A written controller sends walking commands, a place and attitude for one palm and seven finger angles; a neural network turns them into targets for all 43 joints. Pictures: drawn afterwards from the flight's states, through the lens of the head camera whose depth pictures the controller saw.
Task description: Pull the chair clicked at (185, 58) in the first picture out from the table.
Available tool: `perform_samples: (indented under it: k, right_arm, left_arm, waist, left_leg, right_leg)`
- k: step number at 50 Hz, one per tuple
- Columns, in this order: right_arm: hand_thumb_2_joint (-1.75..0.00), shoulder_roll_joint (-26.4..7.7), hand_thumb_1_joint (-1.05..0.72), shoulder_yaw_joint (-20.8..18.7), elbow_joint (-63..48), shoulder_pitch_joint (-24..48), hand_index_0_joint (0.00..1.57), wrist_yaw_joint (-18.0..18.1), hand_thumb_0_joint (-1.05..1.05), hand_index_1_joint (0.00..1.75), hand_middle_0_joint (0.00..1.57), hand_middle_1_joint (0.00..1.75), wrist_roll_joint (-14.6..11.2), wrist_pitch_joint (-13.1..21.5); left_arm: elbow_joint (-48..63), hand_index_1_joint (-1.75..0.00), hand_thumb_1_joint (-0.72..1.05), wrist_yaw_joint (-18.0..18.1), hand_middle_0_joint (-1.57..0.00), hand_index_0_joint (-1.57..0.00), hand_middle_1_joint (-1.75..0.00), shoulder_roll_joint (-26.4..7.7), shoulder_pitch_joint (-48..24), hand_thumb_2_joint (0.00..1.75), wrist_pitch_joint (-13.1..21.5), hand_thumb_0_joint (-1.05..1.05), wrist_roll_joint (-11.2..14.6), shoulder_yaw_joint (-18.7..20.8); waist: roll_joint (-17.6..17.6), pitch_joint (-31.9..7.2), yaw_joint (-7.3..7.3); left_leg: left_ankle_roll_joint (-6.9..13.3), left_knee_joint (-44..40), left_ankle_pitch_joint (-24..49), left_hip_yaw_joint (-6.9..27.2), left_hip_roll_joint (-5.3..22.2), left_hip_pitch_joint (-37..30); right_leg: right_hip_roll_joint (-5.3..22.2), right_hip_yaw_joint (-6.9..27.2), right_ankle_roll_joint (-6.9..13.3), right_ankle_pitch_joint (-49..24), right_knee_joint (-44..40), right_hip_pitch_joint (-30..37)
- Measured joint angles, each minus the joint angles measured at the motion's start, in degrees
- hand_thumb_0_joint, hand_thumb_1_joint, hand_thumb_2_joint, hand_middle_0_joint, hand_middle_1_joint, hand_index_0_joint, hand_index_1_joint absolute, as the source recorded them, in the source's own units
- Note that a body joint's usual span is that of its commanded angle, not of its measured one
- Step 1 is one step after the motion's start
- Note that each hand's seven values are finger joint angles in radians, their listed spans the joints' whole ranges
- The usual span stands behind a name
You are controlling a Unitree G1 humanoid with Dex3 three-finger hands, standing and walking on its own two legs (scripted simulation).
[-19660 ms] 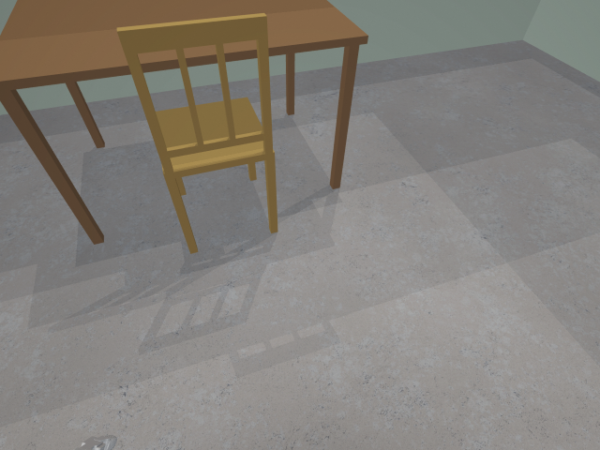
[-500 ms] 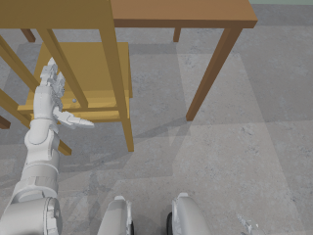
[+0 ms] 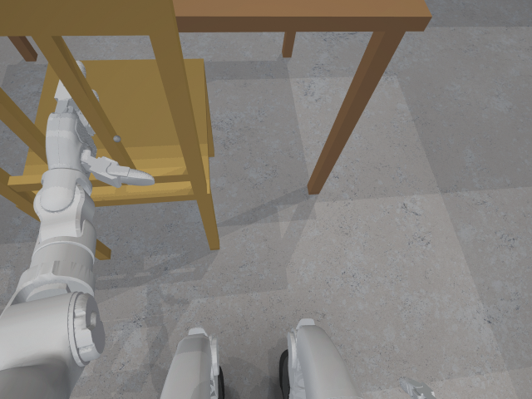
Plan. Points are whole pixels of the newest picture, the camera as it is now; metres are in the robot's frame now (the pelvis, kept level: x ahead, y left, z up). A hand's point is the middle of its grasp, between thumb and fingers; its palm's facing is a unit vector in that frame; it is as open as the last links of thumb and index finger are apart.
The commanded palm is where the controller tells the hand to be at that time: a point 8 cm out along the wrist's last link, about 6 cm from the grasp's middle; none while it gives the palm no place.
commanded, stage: push the fingers through the gap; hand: left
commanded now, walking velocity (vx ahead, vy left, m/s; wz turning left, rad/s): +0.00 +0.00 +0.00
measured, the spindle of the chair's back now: (21, 125) +0.51 +0.33 +0.04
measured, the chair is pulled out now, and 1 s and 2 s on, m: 0.00 0.00 0.03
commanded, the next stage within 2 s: hook a spindle and tug to test in 0.32 s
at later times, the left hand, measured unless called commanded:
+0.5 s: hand (115, 140) +0.48 +0.20 +0.04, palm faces +0.07 -1.00 -0.05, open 16.9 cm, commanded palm +0.46 +0.24 +0.04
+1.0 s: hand (113, 140) +0.48 +0.20 +0.04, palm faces +0.08 -1.00 -0.04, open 11.5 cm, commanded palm +0.46 +0.23 +0.04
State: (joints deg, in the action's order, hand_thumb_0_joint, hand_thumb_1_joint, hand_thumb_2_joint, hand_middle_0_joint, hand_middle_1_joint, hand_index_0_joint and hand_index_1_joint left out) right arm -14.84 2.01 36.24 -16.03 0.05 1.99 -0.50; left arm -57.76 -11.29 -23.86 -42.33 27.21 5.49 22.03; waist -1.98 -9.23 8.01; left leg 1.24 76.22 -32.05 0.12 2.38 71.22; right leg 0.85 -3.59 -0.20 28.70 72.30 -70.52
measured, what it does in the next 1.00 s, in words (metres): stands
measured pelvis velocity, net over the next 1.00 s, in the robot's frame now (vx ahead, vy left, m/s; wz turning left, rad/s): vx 0.01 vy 0.00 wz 0.00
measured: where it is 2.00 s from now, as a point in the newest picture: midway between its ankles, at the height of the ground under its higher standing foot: outside the picture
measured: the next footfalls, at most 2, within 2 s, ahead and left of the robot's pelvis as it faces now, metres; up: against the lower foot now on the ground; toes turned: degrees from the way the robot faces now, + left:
none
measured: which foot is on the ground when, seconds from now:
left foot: down 0.00-1.00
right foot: down 0.00-1.00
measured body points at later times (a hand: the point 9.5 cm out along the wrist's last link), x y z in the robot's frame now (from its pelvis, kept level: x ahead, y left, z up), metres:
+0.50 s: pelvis +0.00 +0.00 +0.00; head +0.15 +0.02 +0.43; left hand +0.47 +0.25 +0.04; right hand +0.07 -0.27 -0.11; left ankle +0.03 +0.10 -0.61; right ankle +0.04 -0.13 -0.61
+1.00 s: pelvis +0.01 +0.00 +0.01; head +0.15 +0.02 +0.43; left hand +0.47 +0.25 +0.04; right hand +0.07 -0.26 -0.11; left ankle +0.03 +0.10 -0.61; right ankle +0.04 -0.13 -0.61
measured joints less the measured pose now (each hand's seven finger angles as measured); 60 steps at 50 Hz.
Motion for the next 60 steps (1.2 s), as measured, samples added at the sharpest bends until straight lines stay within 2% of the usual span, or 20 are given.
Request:
perform_samples:
  k: [9, 16, 26, 32, 40, 45, 51, 55, 60]
  right_arm:
    - [-0.90, 0.1, -0.91, 0.1, -0.7, -0.9, 0.20, -0.2, 0.00, 0.30, 0.20, 0.30, -0.1, -1.6]
    - [-0.90, 0.0, -0.91, -0.1, 0.1, -0.9, 0.20, -0.1, 0.00, 0.30, 0.20, 0.30, -0.2, -1.7]
    - [-0.90, 0.0, -0.91, -0.2, -0.7, 0.2, 0.20, -0.1, 0.00, 0.30, 0.20, 0.30, -0.1, -1.9]
    - [-0.90, 0.1, -0.91, -0.1, -0.8, 0.6, 0.20, -0.2, 0.00, 0.30, 0.20, 0.30, -0.2, -2.1]
    - [-0.90, 0.4, -0.91, 0.0, -0.7, 0.5, 0.20, -0.3, 0.00, 0.30, 0.20, 0.30, -0.1, -2.4]
    - [-0.90, 0.5, -0.91, -0.1, -0.7, 0.1, 0.20, -0.4, 0.00, 0.30, 0.20, 0.30, -0.2, -2.5]
    - [-0.90, 0.3, -0.91, -0.2, -0.1, -0.3, 0.20, -0.3, 0.00, 0.30, 0.20, 0.30, -0.3, -2.3]
    - [-0.90, 0.1, -0.91, -0.3, 0.1, -0.3, 0.20, -0.3, 0.00, 0.30, 0.20, 0.30, -0.1, -2.4]
    - [-0.90, 0.2, -0.91, -0.8, 0.2, -0.4, 0.20, -0.6, 0.00, 0.30, 0.20, 0.30, -0.1, -2.7]
  left_arm:
    - [0.7, -0.08, -0.50, 0.0, -0.06, -0.06, -0.08, -0.8, 1.0, 0.30, -0.1, -0.01, -0.3, 1.7]
    - [1.6, -0.08, -0.50, 0.1, -0.06, -0.06, -0.08, -0.1, 1.7, 0.30, 0.1, -0.01, 0.2, 0.2]
    - [0.8, -0.12, -0.50, 0.4, -0.07, -0.07, -0.11, -0.2, 1.8, 0.30, 0.7, -0.01, -0.1, 0.2]
    - [0.9, -0.29, -0.50, 0.5, -0.13, -0.13, -0.29, 0.4, 1.7, 0.30, 0.7, -0.01, 0.0, -0.5]
    - [1.6, -0.67, -0.48, 1.5, -0.25, -0.24, -0.67, 0.8, 2.3, 0.31, 0.6, -0.01, -0.1, -0.3]
    - [2.3, -0.94, -0.36, 1.4, -0.33, -0.32, -0.93, 0.6, 3.2, 0.36, 0.5, -0.01, 0.4, -0.3]
    - [1.1, -1.23, -0.11, 1.5, -0.43, -0.39, -1.23, 0.6, 2.3, 0.47, 0.9, -0.01, 0.8, -0.9]
    - [0.5, -1.35, 0.10, 1.5, -0.46, -0.43, -1.34, 0.5, 1.6, 0.56, 1.3, -0.01, 0.6, -1.0]
    - [1.8, -1.42, 0.37, 2.7, -0.46, -0.44, -1.38, 1.1, 2.1, 0.67, 0.7, 0.00, 1.3, -1.5]
  waist:
    - [0.1, 0.3, 0.60]
    - [0.1, 0.4, 0.01]
    - [0.3, 0.0, 0.24]
    - [0.4, 0.0, -0.01]
    - [0.4, -0.1, 0.11]
    - [0.3, -0.1, 0.04]
    - [0.3, 0.0, -0.21]
    - [0.3, 0.0, -0.22]
    - [0.2, -0.1, -0.34]
  left_leg:
    - [-0.1, -0.2, -0.1, -0.2, 0.4, 0.0]
    - [-0.2, -0.9, 0.1, 0.1, 0.2, -0.7]
    - [-0.2, -0.9, -0.1, 0.2, 0.2, -1.0]
    - [-0.2, -1.0, -0.1, 0.3, 0.1, -1.1]
    - [-0.1, -1.1, -0.2, 0.2, 0.2, -1.3]
    - [-0.1, -1.3, -0.2, 0.1, 0.2, -1.8]
    - [-0.1, -1.5, -0.2, 0.2, 0.0, -1.8]
    - [0.0, -1.2, -0.2, 0.3, -0.1, -1.4]
    - [0.0, -1.4, -0.2, 0.3, -0.1, -1.5]
  right_leg:
    - [-0.4, 0.2, 0.1, -0.1, -0.3, -0.2]
    - [-0.3, -0.1, 0.1, -0.2, -1.0, 0.7]
    - [-0.3, -0.2, 0.1, 0.0, -1.1, 1.1]
    - [-0.2, -0.2, 0.1, 0.1, -1.1, 1.2]
    - [-0.3, -0.1, 0.1, 0.1, -1.2, 1.4]
    - [-0.4, 0.0, 0.0, 0.0, -1.5, 1.8]
    - [-0.2, -0.1, -0.1, 0.1, -1.7, 2.0]
    - [-0.1, -0.2, -0.1, 0.1, -1.5, 1.7]
    - [-0.1, -0.2, -0.1, 0.1, -1.8, 1.7]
